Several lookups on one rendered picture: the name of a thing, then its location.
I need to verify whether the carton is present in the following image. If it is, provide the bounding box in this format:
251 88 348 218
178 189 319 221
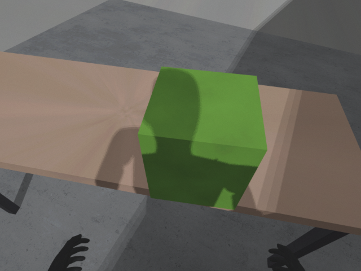
138 67 267 210

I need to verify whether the table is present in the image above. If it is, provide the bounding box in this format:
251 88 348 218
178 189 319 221
0 51 361 268

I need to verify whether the left robot hand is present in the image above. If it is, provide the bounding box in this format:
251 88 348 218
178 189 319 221
48 234 90 271

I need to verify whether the right robot hand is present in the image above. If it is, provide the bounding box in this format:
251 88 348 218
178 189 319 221
268 244 305 271

